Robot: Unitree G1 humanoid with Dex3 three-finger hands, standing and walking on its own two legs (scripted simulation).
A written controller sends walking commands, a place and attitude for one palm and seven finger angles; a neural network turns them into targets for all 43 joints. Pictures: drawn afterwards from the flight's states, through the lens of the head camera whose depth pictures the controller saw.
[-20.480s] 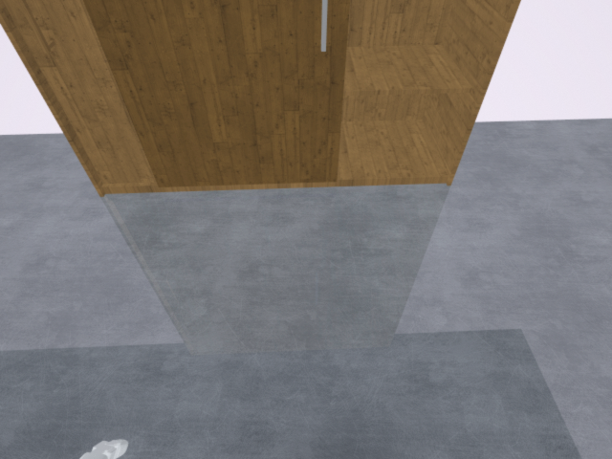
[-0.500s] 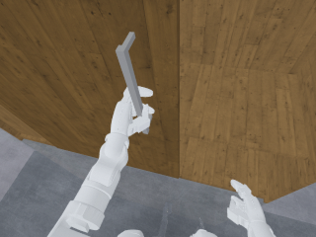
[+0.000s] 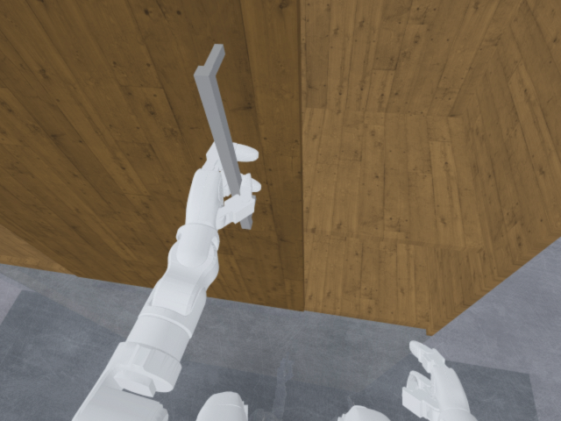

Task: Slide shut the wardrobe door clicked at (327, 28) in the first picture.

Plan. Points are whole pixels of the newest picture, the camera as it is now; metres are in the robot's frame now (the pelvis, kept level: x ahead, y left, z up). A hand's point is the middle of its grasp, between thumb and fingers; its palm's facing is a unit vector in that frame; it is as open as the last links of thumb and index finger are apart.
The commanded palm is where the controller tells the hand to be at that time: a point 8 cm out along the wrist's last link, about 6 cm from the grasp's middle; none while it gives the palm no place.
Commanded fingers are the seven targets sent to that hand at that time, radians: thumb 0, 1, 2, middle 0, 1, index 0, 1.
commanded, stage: step sideways, sliding the door along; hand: left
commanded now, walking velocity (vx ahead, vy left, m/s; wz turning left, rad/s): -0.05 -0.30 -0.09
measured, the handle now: (235, 157) +0.43 +0.12 +0.10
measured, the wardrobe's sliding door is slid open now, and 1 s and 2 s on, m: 0.41 0.26 0.00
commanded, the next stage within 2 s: none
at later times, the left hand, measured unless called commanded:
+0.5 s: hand (301, 204) +0.38 +0.02 +0.08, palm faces +0.14 -0.98 -0.15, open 5.9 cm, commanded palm +0.35 +0.00 +0.08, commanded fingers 0.00 0.90 0.90 -0.45 -1.40 -0.45 -1.40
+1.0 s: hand (371, 209) +0.38 -0.07 +0.08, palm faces +0.26 -0.95 -0.16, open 5.9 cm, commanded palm +0.34 -0.09 +0.08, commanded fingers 0.00 0.90 0.90 -0.45 -1.40 -0.45 -1.40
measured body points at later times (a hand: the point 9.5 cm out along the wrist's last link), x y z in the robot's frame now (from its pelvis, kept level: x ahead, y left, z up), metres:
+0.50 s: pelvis -0.03 -0.11 +0.00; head +0.03 -0.13 +0.45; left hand +0.36 +0.07 +0.09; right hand +0.11 -0.34 -0.13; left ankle -0.04 +0.04 -0.72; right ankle +0.00 -0.19 -0.72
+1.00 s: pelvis -0.02 -0.26 +0.01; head +0.05 -0.28 +0.45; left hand +0.36 -0.02 +0.09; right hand +0.16 -0.50 -0.12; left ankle -0.03 -0.07 -0.72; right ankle +0.01 -0.34 -0.70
